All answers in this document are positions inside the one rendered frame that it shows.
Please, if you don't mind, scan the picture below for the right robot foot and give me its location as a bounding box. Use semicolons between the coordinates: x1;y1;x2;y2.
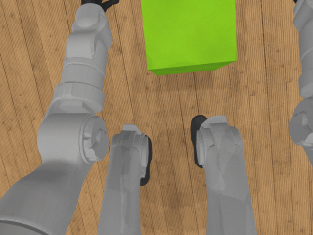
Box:
190;115;207;168

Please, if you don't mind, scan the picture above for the right robot shin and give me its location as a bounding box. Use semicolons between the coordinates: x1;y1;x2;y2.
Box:
201;115;244;153

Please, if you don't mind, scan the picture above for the left robot hand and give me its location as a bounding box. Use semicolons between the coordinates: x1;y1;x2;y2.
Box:
81;0;119;12

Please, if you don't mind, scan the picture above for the robot right upper arm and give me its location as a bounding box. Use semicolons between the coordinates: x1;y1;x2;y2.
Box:
288;95;313;167

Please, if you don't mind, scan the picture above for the left robot forearm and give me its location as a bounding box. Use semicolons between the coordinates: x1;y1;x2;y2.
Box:
37;3;113;151

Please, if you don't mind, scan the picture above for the right robot forearm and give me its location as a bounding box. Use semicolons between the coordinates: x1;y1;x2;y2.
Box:
293;0;313;99

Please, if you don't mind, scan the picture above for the carton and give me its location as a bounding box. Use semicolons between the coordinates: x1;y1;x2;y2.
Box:
141;0;237;76

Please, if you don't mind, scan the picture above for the robot left upper arm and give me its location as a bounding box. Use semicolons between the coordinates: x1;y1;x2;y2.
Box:
0;113;110;235

